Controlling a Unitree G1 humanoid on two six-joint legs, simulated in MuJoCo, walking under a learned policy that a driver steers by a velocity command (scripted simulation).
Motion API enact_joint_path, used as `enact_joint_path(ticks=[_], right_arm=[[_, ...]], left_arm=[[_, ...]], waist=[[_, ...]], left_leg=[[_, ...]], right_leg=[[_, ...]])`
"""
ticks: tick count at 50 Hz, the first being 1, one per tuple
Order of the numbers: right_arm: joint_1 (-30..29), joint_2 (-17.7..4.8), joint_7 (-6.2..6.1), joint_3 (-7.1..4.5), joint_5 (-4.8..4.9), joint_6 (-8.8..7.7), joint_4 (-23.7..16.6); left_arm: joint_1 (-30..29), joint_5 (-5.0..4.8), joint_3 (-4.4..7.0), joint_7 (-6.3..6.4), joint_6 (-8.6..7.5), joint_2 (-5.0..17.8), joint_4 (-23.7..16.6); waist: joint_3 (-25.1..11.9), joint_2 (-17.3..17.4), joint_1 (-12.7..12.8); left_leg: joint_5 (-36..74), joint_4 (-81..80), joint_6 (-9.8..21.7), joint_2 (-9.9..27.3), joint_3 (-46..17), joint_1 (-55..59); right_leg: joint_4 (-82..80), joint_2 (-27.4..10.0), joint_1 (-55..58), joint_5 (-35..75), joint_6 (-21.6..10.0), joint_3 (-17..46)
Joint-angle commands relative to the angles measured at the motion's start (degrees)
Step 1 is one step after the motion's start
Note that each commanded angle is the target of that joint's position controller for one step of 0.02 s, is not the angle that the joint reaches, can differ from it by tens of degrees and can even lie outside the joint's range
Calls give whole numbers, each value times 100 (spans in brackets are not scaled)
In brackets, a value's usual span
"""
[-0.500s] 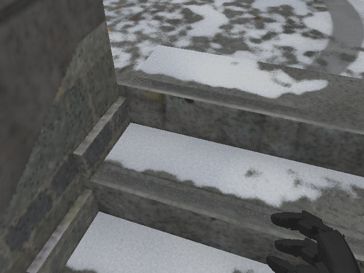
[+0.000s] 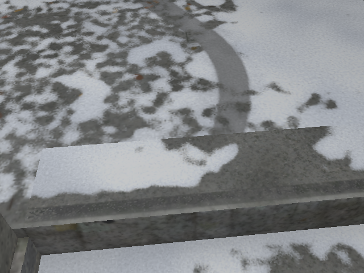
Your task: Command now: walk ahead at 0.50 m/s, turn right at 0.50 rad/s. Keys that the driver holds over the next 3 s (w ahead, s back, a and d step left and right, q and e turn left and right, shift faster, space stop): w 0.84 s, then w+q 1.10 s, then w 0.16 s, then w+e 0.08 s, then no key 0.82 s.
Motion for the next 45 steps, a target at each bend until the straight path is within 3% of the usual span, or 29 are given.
enact_joint_path(ticks=[1,4,5,8,12,13,14,15,16,17,18,19,20,21,22,23,24,25,28,31,33,35,37,38,39,41,42,44,45], right_arm=[[375,901,207,357,130,-24,361],[89,699,191,383,120,34,240],[346,583,155,402,65,47,295],[1320,202,50,311,178,132,526],[2107,409,-306,337,178,366,621],[2019,161,-376,284,275,401,545],[2289,90,-425,245,452,437,682],[2164,207,-398,319,454,425,770],[2233,58,-253,400,307,292,1030],[2186,-547,-242,333,259,165,1012],[1966,-1074,-197,192,272,34,886],[1532,-1123,-94,157,293,-142,588],[1469,-336,126,325,395,-369,477],[1285,-73,291,251,402,-523,666],[576,304,397,212,493,-499,199],[-367,594,392,310,472,-364,-289],[-739,800,370,376,399,-274,-587],[-620,825,355,433,409,-177,-623],[-106,1414,358,746,487,-35,-578],[-681,1491,350,963,495,161,-946],[-1136,1389,257,1043,429,192,-1263],[-2016,1129,220,1122,296,130,-1719],[-2758,1030,206,1217,266,139,-2042],[-2873,931,216,1143,250,126,-1974],[-3046,817,282,1130,323,87,-2038],[-3107,757,411,1107,246,-18,-2075],[-2835,624,479,960,254,-19,-2020],[-1458,22,529,662,307,99,-1600],[-518,-373,618,525,130,154,-1221]], left_arm=[[545,-38,-525,-74,70,-1404,-288],[251,68,-490,-78,194,-1033,-417],[231,58,-494,-35,239,-1093,-360],[-838,-50,-634,82,231,-1357,-861],[-2323,-65,-811,-42,181,-1411,-1715],[-2474,-102,-869,-127,220,-1375,-1809],[-3278,-142,-1046,-224,187,-1624,-2169],[-3292,-176,-1025,-295,144,-1610,-2218],[-2678,-164,-805,-266,10,-1419,-2096],[-1619,-165,-555,-220,10,-856,-1768],[-438,-48,-304,-113,61,-404,-1434],[909,202,8,-34,154,402,-979],[1871,403,217,135,322,1054,-370],[2009,528,80,227,323,730,-91],[1602,505,-109,111,215,165,110],[1457,238,-255,-38,101,-520,542],[1251,224,-340,-128,16,-959,909],[1080,332,-407,-111,-25,-1255,1160],[1166,424,-455,-180,-21,-1413,1555],[1138,551,-570,-182,-11,-1127,1674],[1152,491,-659,-167,-57,-996,1803],[1267,312,-713,-141,-23,-776,1847],[2084,262,-624,58,-74,-374,2153],[2412,195,-610,123,-97,-378,2337],[2625,108,-602,182,-96,-259,2510],[2645,104,-576,216,8,-95,2468],[2870,220,-546,210,60,102,2494],[2308,286,-360,239,170,650,2402],[2175,359,-336,273,122,556,2145]], waist=[[820,40,475],[748,-37,427],[711,231,294],[1131,491,-142],[1194,860,-570],[1407,749,-537],[1363,954,-819],[1215,923,-644],[486,1893,-160],[-263,2169,479],[-969,2161,1085],[-1782,1665,1520],[-2744,-667,1234],[-3260,-806,1059],[-2220,-435,785],[-928,11,577],[-113,87,322],[138,-31,78],[488,115,-472],[857,-423,-581],[1064,-375,-589],[1043,-233,-410],[514,-624,-56],[136,-498,50],[335,-553,67],[-159,-641,-123],[-519,-1061,-298],[-1107,-1899,-1082],[-1675,-1249,-1287]], left_leg=[[906,-2499,392,1106,-1642,380],[1480,-2535,367,882,-919,290],[1824,-2570,585,1049,-996,424],[1994,-2775,717,1485,-1382,1819],[1978,-3292,510,1441,-1343,2559],[1847,-4082,575,1478,-1130,2080],[2330,-5013,705,1779,-1280,1892],[3821,-5173,706,1559,-870,1431],[9107,-4139,839,1512,-589,1521],[12010,-3045,781,1478,-542,2208],[12843,-1912,682,1454,-739,2415],[11677,-431,415,1184,-1154,1225],[5205,1821,2,-187,-1724,-350],[1756,4675,-166,-829,-2720,-429],[1572,6046,12,-666,-2993,-1168],[1495,6576,241,-482,-2491,-2020],[1649,6801,523,-379,-2431,-2517],[1545,7390,778,-353,-2550,-2790],[1597,7742,1038,-509,-2551,-4034],[1517,8679,774,-623,-1978,-5105],[1720,8749,625,-604,-1846,-5578],[2248,6829,416,-434,-1325,-5162],[1979,5835,259,152,-463,-4549],[1958,5792,343,255,-233,-4580],[1636,5085,438,414,-251,-4696],[946,2999,697,-56,297,-2613],[362,2711,750,-409,361,-2005],[-473,1658,1016,-680,-446,-1328],[-126,1447,1226,-365,-1761,-12]], right_leg=[[840,-332,-1842,194,-155,475],[11,-408,-2111,827,269,305],[724,-273,-2295,726,425,43],[1715,-508,-4083,-455,505,-28],[375,-1088,-4522,-667,635,-544],[-1026,-1389,-3663,-674,649,-1242],[-2397,-1744,-2558,-1046,476,-1472],[-3562,-1433,-751,-1166,284,-2219],[-3126,-696,1116,-1708,-34,-2616],[-3747,-124,2030,-1991,-316,-2748],[-4718,-10,3111,-1631,-563,-2187],[-5033,-691,5036,-255,-968,-382],[-7981,-2041,6317,-2149,-1785,3145],[-9678,-2797,6018,-2248,-1711,5062],[-9702,-2760,5050,-2562,-1130,4462],[-9371,-2569,4046,-3065,-702,3448],[-8995,-2277,3197,-2664,-410,2319],[-8862,-2087,2903,-1944,-223,1523],[-8846,-1678,2807,-795,160,-325],[-9465,-1658,2152,-721,158,-1010],[-9667,-1621,1855,-660,157,-1122],[-10043,-1386,1415,-900,149,-1359],[-11141,-1737,2207,-629,-198,-959],[-11280,-1912,3312,47,-259,-849],[-11263,-1997,4059,721,-189,-1006],[-10715,-1827,4408,4550,-112,-1501],[-10167,-2034,5082,6844,-176,-1348],[-8585,-2247,6224,8892,-130,-1398],[-7306,-2152,5372,8494,-306,-1264]])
